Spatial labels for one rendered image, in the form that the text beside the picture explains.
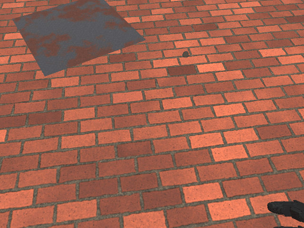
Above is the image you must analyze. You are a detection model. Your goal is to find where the robot right hand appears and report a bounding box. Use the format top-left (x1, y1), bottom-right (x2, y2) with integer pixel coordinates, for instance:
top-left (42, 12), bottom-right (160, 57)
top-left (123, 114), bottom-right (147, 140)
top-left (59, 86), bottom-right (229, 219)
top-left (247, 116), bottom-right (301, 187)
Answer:
top-left (267, 199), bottom-right (304, 228)

